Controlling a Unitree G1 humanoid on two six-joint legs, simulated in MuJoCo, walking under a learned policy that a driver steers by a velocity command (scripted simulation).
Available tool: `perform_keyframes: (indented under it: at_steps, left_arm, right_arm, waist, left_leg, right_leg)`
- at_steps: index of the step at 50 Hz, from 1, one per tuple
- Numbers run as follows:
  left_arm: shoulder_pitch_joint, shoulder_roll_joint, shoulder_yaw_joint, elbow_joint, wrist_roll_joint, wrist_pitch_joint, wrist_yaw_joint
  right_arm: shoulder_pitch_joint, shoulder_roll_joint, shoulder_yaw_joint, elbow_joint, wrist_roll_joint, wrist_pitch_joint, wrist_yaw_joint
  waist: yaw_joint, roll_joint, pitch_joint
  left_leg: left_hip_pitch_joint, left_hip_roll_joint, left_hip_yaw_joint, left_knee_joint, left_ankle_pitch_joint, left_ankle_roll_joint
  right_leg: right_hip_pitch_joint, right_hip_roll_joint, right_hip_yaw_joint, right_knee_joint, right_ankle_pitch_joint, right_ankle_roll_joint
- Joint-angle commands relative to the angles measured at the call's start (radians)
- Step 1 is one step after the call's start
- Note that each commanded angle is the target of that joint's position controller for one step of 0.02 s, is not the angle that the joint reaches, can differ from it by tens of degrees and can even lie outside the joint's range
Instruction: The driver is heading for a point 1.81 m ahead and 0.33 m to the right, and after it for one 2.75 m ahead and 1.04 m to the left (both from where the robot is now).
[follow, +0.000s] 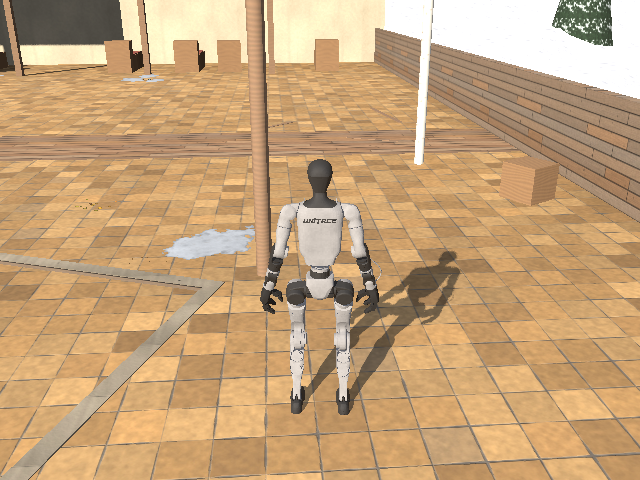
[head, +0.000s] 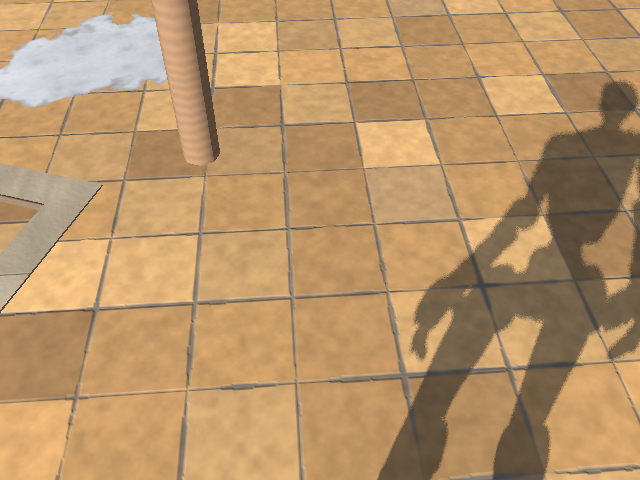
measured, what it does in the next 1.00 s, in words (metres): walks ahead: right foot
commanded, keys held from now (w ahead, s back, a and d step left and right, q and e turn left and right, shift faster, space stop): w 1.00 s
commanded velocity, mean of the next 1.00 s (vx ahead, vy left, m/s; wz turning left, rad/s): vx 0.44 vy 0.00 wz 0.00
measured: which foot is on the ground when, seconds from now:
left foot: down 0.00-0.54, up 0.56-1.00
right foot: down 0.00-0.12, up 0.14-0.52, down 0.54-1.00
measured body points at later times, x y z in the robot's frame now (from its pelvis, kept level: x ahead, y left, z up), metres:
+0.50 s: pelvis +0.20 -0.01 -0.01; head +0.24 -0.01 +0.44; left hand +0.45 +0.20 -0.09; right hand +0.08 -0.25 -0.14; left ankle +0.00 +0.12 -0.73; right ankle +0.38 -0.12 -0.72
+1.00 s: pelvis +0.47 -0.02 +0.01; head +0.50 -0.02 +0.46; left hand +0.45 +0.25 -0.13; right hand +0.67 -0.26 -0.09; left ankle +0.67 +0.13 -0.69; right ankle +0.37 -0.12 -0.73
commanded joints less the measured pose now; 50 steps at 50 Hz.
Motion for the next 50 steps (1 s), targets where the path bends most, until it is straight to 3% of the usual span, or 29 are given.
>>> perform_keyframes:
  at_steps: [1,2,3,4,5,6,7,8,9,10,11,12,14,18,20,22,24,26,27,28,29,30,31,32,34,36,40,45,50]
  left_arm:
    - [0.087,0.182,0.044,-0.014,-0.01,-0.037,-0.008]
    - [0.08,0.192,0.047,-0.019,-0.01,-0.039,-0.011]
    - [0.056,0.187,0.046,-0.032,-0.01,-0.04,-0.013]
    - [0.009,0.189,0.045,-0.049,-0.012,-0.04,-0.017]
    - [-0.059,0.174,0.04,-0.077,-0.015,-0.037,-0.021]
    - [-0.134,0.137,0.029,-0.112,-0.016,-0.041,-0.024]
    - [-0.171,0.081,0.017,-0.154,-0.008,-0.061,-0.025]
    - [-0.165,0.097,0.02,-0.165,-0.008,-0.081,-0.023]
    - [-0.136,0.121,0.027,-0.154,-0.025,-0.09,-0.032]
    - [-0.113,0.105,0.023,-0.143,-0.035,-0.094,-0.042]
    - [-0.132,0.104,0.024,-0.148,-0.03,-0.096,-0.048]
    - [-0.161,0.107,0.03,-0.156,-0.018,-0.094,-0.052]
    - [-0.183,0.072,0.024,-0.172,-0.009,-0.085,-0.067]
    - [-0.358,0.02,-0.006,-0.251,0.0,-0.072,-0.074]
    - [-0.394,0.052,-0.002,-0.274,-0.008,-0.065,-0.073]
    - [-0.408,0.086,0.006,-0.289,-0.013,-0.064,-0.076]
    - [-0.345,0.127,0.027,-0.281,-0.011,-0.066,-0.077]
    - [-0.089,0.187,0.066,-0.205,-0.016,-0.058,-0.069]
    - [0.083,0.235,0.083,-0.165,-0.009,-0.051,-0.06]
    - [0.169,0.312,0.095,-0.134,0.016,-0.049,-0.064]
    - [0.137,0.227,0.07,-0.136,0.012,-0.053,-0.07]
    - [0.032,0.182,0.056,-0.146,0.007,-0.06,-0.07]
    - [-0.064,0.155,0.047,-0.167,0.008,-0.068,-0.073]
    - [-0.122,0.135,0.041,-0.174,0.019,-0.075,-0.078]
    - [-0.155,0.099,0.031,-0.164,0.03,-0.083,-0.086]
    - [-0.119,0.108,0.031,-0.139,0.024,-0.088,-0.081]
    - [-0.031,0.161,0.042,-0.108,0.023,-0.082,-0.048]
    - [0.064,0.18,0.044,-0.08,0.007,-0.068,-0.031]
    - [0.139,0.189,0.051,-0.042,0.001,-0.041,-0.028]
  right_arm:
    - [-0.08,-0.046,-0.006,-0.071,0.009,-0.058,0.019]
    - [-0.087,-0.043,-0.004,-0.077,0.011,-0.067,0.025]
    - [-0.079,-0.048,-0.005,-0.074,0.012,-0.073,0.03]
    - [-0.03,-0.039,-0.002,-0.058,0.016,-0.077,0.033]
    - [0.064,-0.052,-0.009,-0.018,0.017,-0.079,0.033]
    - [0.177,-0.105,-0.026,0.026,0.014,-0.081,0.031]
    - [0.323,-0.215,-0.06,0.071,0.019,-0.083,0.032]
    - [0.368,-0.223,-0.056,0.068,0.0,-0.09,0.041]
    - [0.308,-0.147,-0.033,0.05,-0.017,-0.097,0.042]
    - [0.267,-0.118,-0.024,0.03,-0.02,-0.1,0.044]
    - [0.242,-0.112,-0.017,0.022,-0.015,-0.097,0.048]
    - [0.231,-0.086,-0.005,0.018,-0.013,-0.089,0.048]
    - [0.238,-0.061,0.009,0.016,-0.014,-0.07,0.039]
    - [0.2,-0.132,0.005,-0.019,-0.019,-0.063,0.008]
    - [0.24,-0.165,-0.006,-0.007,-0.008,-0.07,0.004]
    - [0.247,-0.165,-0.012,0.0,0.005,-0.072,0.005]
    - [0.23,-0.18,-0.02,-0.006,-0.003,-0.063,0.008]
    - [0.208,-0.178,-0.022,-0.019,-0.02,-0.041,0.01]
    - [0.208,-0.15,-0.009,-0.043,-0.032,-0.036,0.012]
    - [0.348,0.015,0.032,-0.055,-0.025,-0.056,0.024]
    - [0.311,-0.049,0.021,-0.041,-0.003,-0.087,0.035]
    - [0.195,-0.126,-0.002,-0.085,0.028,-0.104,0.039]
    - [0.124,-0.143,-0.004,-0.105,0.029,-0.111,0.032]
    - [0.097,-0.139,-0.012,-0.109,0.016,-0.108,0.022]
    - [0.141,-0.101,-0.015,-0.102,0.004,-0.078,0.014]
    - [0.129,-0.085,-0.017,-0.113,-0.002,-0.058,0.011]
    - [-0.046,-0.106,-0.025,-0.182,-0.019,-0.058,0.009]
    - [-0.223,-0.079,-0.011,-0.232,-0.009,-0.074,0.029]
    - [-0.334,-0.093,-0.004,-0.289,0.001,-0.086,0.061]
  waist:
    - [0.03,-0.146,0.132]
    - [0.021,-0.166,0.14]
    - [0.006,-0.156,0.145]
    - [-0.03,-0.166,0.149]
    - [-0.079,-0.141,0.138]
    - [-0.126,-0.049,0.122]
    - [-0.154,0.218,0.078]
    - [-0.161,0.277,0.049]
    - [-0.111,0.14,0.07]
    - [-0.083,0.099,0.067]
    - [-0.069,0.062,0.084]
    - [-0.062,0.049,0.091]
    - [-0.052,0.076,0.089]
    - [-0.066,0.082,0.142]
    - [-0.064,0.107,0.153]
    - [-0.047,0.105,0.159]
    - [0.005,0.118,0.09]
    - [0.134,0.129,-0.079]
    - [0.194,0.064,-0.192]
    - [0.107,-0.244,-0.366]
    - [0.126,-0.222,-0.354]
    - [0.096,-0.172,-0.161]
    - [0.064,-0.069,-0.075]
    - [0.027,-0.024,-0.032]
    - [-0.032,-0.069,-0.019]
    - [-0.042,-0.071,0.01]
    - [-0.007,-0.036,0.06]
    - [0.055,-0.036,0.074]
    - [0.078,-0.041,0.095]
  left_leg:
    - [-0.231,-0.006,0.041,0.05,-0.032,0.025]
    - [-0.224,0.002,0.05,0.077,0.007,0.033]
    - [-0.178,0.009,0.047,0.062,0.003,0.049]
    - [-0.09,0.008,0.054,-0.027,0.002,0.065]
    - [0.078,0.005,0.046,-0.132,0.052,0.073]
    - [0.213,0.061,-0.073,-0.204,0.065,0.092]
    - [0.407,0.22,-0.379,-0.325,0.067,0.176]
    - [0.5,0.372,-0.628,-0.385,0.208,0.261]
    - [0.505,0.377,-0.568,-0.353,0.292,0.255]
    - [0.507,0.349,-0.475,-0.349,0.336,0.231]
    - [0.499,0.332,-0.393,-0.364,0.396,0.207]
    - [0.473,0.307,-0.313,-0.381,0.481,0.176]
    - [0.392,0.254,-0.206,-0.42,0.542,0.15]
    - [0.116,0.175,-0.064,-0.522,0.495,0.135]
    - [0.121,0.206,-0.064,-0.555,0.476,0.134]
    - [0.204,0.238,-0.055,-0.53,0.533,0.119]
    - [0.298,0.259,-0.035,-0.412,0.819,0.093]
    - [0.276,0.215,0.014,-0.09,1.08,0.054]
    - [0.057,0.174,0.026,0.199,0.848,0.028]
    - [-0.294,-0.033,0.019,0.611,0.137,-0.032]
    - [-0.401,-0.033,-0.126,0.763,-0.106,-0.007]
    - [-0.495,0.024,-0.098,0.809,-0.043,0.012]
    - [-0.458,0.084,-0.075,0.764,0.063,0.023]
    - [-0.402,0.124,-0.061,0.703,0.132,0.023]
    - [-0.291,0.166,-0.067,0.623,0.179,0.021]
    - [-0.297,0.176,-0.048,0.558,0.194,0.005]
    - [-0.458,0.189,-0.04,0.329,0.391,-0.038]
    - [-0.417,0.134,0.014,0.038,0.572,-0.048]
    - [-0.446,0.108,0.013,-0.083,0.464,-0.019]
  right_leg:
    - [0.011,-0.243,0.387,-0.331,-0.38,-0.175]
    - [-0.001,-0.292,0.456,-0.372,-0.366,-0.203]
    - [-0.039,-0.295,0.455,-0.381,-0.334,-0.203]
    - [-0.091,-0.275,0.408,-0.355,-0.286,-0.184]
    - [-0.181,-0.213,0.312,-0.303,-0.199,-0.141]
    - [-0.283,-0.121,0.169,-0.145,-0.038,-0.077]
    - [-0.462,0.026,-0.039,0.209,0.086,0.004]
    - [-0.624,0.047,0.005,0.467,-0.112,0.019]
    - [-0.697,-0.004,0.071,0.609,-0.116,-0.004]
    - [-0.735,-0.037,0.078,0.658,-0.046,-0.027]
    - [-0.773,-0.07,0.058,0.65,0.022,-0.036]
    - [-0.766,-0.099,0.043,0.613,0.08,-0.037]
    - [-0.696,-0.113,-0.001,0.534,0.151,-0.014]
    - [-0.433,-0.057,-0.076,0.149,0.375,0.035]
    - [-0.357,-0.038,-0.072,0.052,0.425,0.025]
    - [-0.35,-0.035,-0.049,-0.023,0.439,-0.005]
    - [-0.26,-0.007,-0.053,-0.037,0.405,-0.04]
    - [0.047,0.045,-0.086,-0.019,0.351,-0.089]
    - [0.343,-0.093,0.072,0.008,0.303,-0.14]
    - [0.636,-0.361,0.603,-0.146,0.0,-0.31]
    - [0.592,-0.376,0.819,-0.322,-0.12,-0.306]
    - [0.432,-0.352,0.665,-0.339,-0.1,-0.251]
    - [0.256,-0.317,0.513,-0.36,0.02,-0.223]
    - [0.117,-0.279,0.4,-0.38,0.143,-0.203]
    - [-0.017,-0.218,0.266,-0.429,0.224,-0.189]
    - [-0.072,-0.203,0.205,-0.47,0.255,-0.207]
    - [-0.011,-0.207,0.166,-0.505,0.294,-0.213]
    - [0.062,-0.181,0.081,-0.494,0.339,-0.171]
    - [0.244,-0.249,0.091,-0.405,0.408,-0.162]
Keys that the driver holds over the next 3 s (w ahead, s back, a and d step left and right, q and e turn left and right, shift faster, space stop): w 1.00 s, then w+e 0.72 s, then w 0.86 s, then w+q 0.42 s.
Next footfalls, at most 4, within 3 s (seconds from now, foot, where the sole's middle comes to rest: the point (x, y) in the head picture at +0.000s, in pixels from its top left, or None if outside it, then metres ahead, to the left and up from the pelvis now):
0.54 right None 0.41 -0.12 -0.77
1.10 left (281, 404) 0.71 0.12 -0.77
1.64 right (402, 315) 0.96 -0.17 -0.77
2.18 left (369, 213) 1.33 -0.11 -0.77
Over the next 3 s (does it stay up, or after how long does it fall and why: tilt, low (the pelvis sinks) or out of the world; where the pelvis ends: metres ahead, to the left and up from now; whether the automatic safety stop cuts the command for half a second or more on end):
stays up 1.50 -0.36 0.01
